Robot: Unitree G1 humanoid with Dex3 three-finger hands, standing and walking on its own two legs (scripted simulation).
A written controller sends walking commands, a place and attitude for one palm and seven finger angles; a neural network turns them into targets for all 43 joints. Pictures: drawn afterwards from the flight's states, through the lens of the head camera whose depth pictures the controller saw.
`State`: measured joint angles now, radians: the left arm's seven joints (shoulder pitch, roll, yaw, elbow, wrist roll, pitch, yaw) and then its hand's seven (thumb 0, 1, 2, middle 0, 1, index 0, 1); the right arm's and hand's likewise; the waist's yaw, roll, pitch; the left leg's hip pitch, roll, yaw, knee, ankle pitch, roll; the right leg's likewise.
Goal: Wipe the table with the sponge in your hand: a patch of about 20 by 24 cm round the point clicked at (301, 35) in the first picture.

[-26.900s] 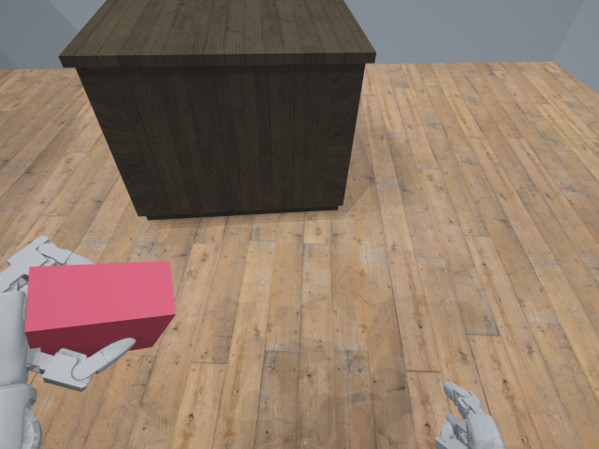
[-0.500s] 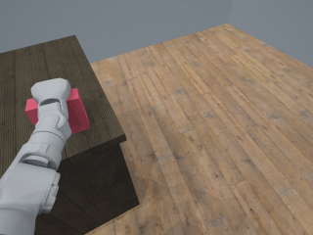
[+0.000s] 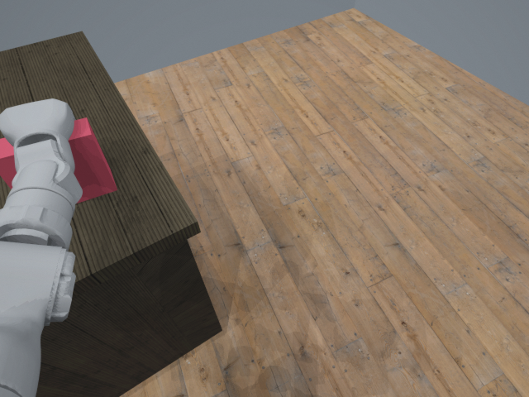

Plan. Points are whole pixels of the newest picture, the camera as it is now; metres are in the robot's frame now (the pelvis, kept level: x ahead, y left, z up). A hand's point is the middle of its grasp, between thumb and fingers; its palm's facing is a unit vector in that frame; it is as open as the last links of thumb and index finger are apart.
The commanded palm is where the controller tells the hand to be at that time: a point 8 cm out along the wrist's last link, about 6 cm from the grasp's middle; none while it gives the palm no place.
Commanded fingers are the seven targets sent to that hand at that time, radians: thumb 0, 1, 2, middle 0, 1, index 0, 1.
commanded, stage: wipe forward along the third lane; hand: left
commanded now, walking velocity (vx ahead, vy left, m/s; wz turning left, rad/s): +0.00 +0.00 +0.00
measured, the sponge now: (65, 176) +0.46 +0.31 +0.07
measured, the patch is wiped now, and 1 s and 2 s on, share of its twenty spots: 1.00 1.00 1.00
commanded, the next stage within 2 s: wipe back along the third lane in 0.36 s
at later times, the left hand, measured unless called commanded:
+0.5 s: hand (50, 143) +0.49 +0.32 +0.11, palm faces -0.11 +0.02 -0.99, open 10.0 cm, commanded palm +0.48 +0.32 +0.14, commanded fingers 0.00 0.10 1.30 -1.20 -1.60 -1.20 -1.60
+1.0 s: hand (52, 147) +0.49 +0.32 +0.11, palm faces -0.06 +0.05 -1.00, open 10.0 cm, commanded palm +0.45 +0.29 +0.14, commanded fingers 0.00 0.10 1.30 -1.20 -1.60 -1.20 -1.60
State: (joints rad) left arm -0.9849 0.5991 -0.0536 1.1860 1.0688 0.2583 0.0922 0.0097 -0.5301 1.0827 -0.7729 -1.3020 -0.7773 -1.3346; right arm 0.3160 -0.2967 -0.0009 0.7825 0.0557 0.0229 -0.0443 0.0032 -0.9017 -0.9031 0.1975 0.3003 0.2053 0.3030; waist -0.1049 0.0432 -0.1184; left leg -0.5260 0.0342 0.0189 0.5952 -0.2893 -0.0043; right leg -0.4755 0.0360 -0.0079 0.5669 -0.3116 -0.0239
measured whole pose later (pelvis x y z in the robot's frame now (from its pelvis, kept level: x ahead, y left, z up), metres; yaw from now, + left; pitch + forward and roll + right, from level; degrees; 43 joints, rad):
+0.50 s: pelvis +0.00 +0.02 -0.01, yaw +0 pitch +16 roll -2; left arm -1.11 0.65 -0.03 1.30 1.11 0.25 0.10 0.01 -0.54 1.09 -0.79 -1.29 -0.79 -1.33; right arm 0.33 -0.28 0.00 0.76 0.04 0.03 -0.03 0.00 -0.90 -0.90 0.20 0.30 0.21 0.30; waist -0.14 0.04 -0.14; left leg -0.63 0.03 0.02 0.66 -0.32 0.01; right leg -0.57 0.03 0.00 0.61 -0.33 -0.01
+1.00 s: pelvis +0.02 +0.02 +0.00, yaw +0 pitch +14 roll -1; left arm -0.93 0.58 -0.11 1.08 1.02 0.32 0.12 -0.01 -0.49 1.07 -0.73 -1.35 -0.73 -1.39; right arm 0.32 -0.28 -0.01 0.77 0.06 0.06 -0.02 0.00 -0.90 -0.90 0.20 0.30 0.21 0.30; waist -0.08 0.04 -0.14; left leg -0.52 0.02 0.03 0.61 -0.33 0.01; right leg -0.46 0.03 0.00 0.55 -0.34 -0.01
